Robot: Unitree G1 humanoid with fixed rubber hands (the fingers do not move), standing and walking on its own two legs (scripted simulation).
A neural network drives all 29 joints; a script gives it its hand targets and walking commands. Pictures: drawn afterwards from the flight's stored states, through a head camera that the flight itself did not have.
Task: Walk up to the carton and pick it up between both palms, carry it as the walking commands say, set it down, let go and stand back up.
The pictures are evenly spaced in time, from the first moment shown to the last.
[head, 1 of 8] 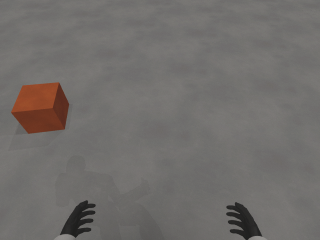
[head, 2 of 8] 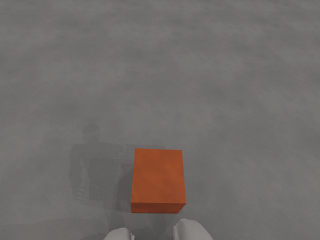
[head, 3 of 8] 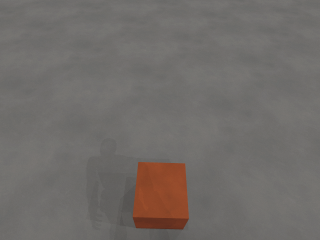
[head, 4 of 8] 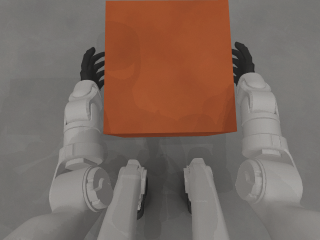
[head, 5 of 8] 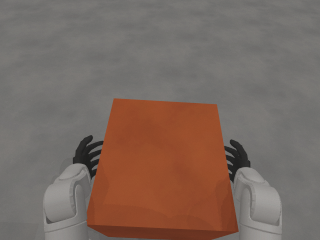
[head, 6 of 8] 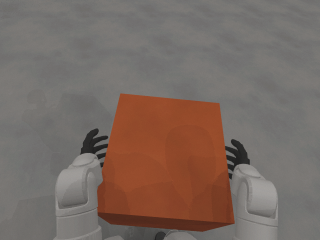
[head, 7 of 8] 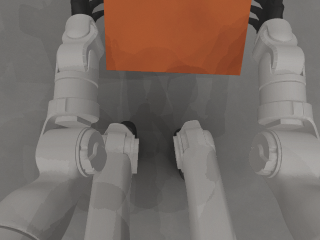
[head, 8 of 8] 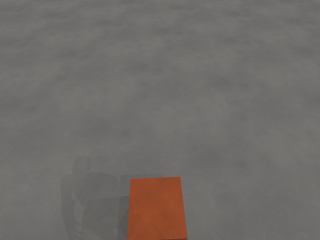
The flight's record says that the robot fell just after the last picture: no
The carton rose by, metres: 0.67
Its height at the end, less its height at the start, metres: +0.00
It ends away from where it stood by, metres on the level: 0.74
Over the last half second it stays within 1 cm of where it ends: yes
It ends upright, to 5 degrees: yes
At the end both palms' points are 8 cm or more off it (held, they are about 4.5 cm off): yes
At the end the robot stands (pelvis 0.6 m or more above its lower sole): yes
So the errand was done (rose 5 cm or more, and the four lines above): yes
